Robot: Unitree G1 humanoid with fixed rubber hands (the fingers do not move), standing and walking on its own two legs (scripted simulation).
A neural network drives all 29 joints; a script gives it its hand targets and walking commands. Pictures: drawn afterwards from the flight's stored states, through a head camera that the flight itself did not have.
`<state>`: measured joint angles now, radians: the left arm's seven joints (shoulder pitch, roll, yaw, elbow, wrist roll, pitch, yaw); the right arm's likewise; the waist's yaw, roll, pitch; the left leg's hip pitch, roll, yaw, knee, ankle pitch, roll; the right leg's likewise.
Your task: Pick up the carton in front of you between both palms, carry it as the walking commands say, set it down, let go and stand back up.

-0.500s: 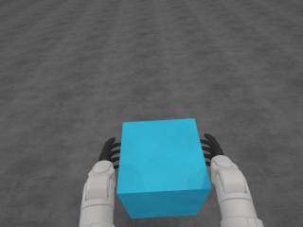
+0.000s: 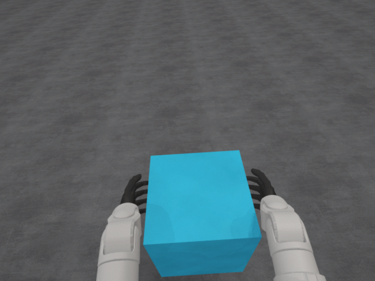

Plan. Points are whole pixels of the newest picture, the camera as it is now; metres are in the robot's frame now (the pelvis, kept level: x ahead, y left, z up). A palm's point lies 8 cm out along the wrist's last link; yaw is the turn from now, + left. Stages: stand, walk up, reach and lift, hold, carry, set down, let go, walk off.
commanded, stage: hold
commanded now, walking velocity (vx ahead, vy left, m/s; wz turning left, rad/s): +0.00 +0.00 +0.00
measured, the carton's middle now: (198, 216) +0.30 +0.01 -0.05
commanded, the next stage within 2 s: set down in 0.56 s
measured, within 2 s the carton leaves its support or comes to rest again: neither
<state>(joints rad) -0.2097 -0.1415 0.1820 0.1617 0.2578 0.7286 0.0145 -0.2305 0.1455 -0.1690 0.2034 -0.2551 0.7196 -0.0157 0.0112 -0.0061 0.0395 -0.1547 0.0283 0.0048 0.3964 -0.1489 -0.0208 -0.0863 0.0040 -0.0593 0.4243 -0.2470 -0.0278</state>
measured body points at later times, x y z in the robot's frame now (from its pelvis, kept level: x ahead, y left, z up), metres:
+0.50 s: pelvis -0.01 +0.03 +0.00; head -0.06 +0.05 +0.45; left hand +0.30 +0.17 +0.04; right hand +0.28 -0.14 +0.04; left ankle +0.05 +0.14 -0.74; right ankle +0.00 -0.10 -0.74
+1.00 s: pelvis -0.01 +0.02 -0.02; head +0.07 +0.03 +0.42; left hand +0.35 +0.17 -0.04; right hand +0.35 -0.13 -0.04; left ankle +0.05 +0.14 -0.74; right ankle +0.00 -0.10 -0.74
